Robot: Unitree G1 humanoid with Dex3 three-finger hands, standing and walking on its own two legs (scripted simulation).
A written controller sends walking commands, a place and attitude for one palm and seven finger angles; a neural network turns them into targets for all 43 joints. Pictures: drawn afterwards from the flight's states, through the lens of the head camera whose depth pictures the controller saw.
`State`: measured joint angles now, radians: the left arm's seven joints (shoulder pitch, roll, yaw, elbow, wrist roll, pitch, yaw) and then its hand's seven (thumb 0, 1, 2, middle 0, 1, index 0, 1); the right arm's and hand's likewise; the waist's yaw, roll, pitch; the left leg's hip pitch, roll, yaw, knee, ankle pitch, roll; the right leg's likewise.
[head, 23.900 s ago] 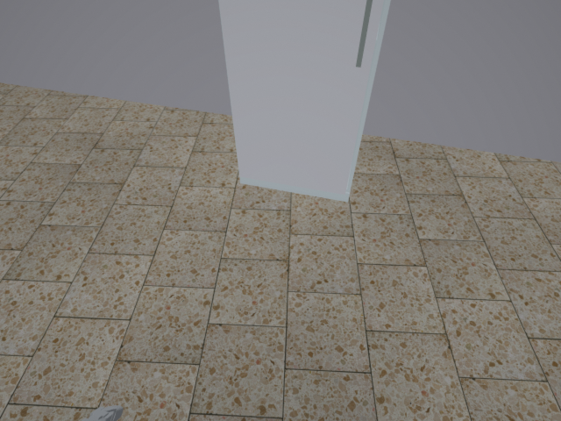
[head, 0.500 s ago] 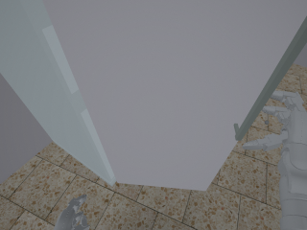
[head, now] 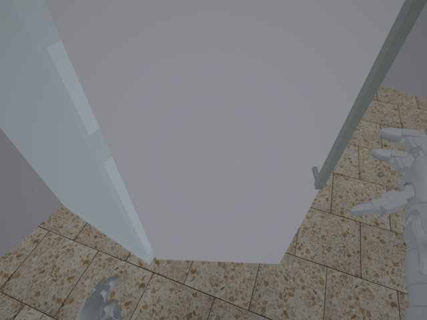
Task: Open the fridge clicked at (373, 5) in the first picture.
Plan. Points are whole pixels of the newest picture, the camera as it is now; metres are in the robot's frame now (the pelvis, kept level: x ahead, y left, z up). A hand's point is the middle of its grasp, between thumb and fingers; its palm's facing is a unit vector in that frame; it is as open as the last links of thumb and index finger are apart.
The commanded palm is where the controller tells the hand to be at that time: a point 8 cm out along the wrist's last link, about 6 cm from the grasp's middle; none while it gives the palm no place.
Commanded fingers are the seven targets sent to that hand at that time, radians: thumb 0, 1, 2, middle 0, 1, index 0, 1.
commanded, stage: slip the hand off the handle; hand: right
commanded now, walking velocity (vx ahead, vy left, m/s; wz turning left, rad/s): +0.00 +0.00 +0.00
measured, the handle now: (359, 93) +0.44 -0.23 +0.22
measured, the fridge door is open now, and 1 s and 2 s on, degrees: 61 61 61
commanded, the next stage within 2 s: draw the hand back to the body in 0.66 s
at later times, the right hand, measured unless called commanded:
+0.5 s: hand (381, 223) +0.25 -0.24 +0.12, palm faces +0.25 +0.95 -0.19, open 14.7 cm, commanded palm +0.21 -0.28 +0.14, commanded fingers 0.00 0.55 -0.20 0.25 1.15 0.25 1.15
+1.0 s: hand (391, 222) +0.25 -0.24 +0.14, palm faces +0.28 +0.96 -0.04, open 14.7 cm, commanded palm +0.19 -0.28 +0.15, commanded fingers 0.00 0.55 -0.20 0.25 1.15 0.25 1.15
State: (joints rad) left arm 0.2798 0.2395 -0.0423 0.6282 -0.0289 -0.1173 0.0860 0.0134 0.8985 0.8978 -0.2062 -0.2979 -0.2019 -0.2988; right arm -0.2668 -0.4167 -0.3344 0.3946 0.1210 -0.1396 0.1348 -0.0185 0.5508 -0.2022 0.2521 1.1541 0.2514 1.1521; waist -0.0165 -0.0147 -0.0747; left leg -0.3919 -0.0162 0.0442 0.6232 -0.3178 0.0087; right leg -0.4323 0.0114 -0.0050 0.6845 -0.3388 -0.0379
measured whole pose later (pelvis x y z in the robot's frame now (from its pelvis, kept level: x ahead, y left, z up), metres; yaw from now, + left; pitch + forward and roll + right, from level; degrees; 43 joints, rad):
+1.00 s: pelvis +0.01 +0.02 +0.01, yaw -1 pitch +1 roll +1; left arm 0.26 0.24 -0.06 0.63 -0.05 -0.25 0.12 0.02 0.90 0.90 -0.20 -0.30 -0.20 -0.30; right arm 0.17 -0.30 -0.35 -0.11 0.30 0.09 0.13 -0.02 0.55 -0.20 0.25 1.15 0.25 1.15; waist -0.06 -0.04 -0.09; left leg -0.28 -0.02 0.06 0.58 -0.32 0.03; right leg -0.31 0.01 0.01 0.62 -0.33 -0.02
